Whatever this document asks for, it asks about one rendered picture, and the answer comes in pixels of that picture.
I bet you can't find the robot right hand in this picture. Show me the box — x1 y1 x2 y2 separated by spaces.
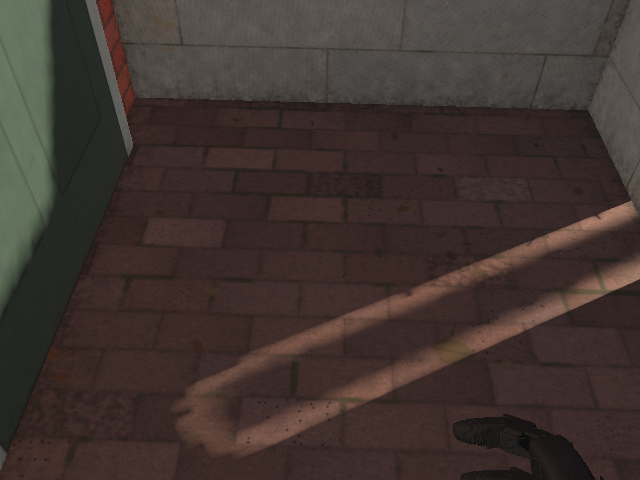
452 414 604 480

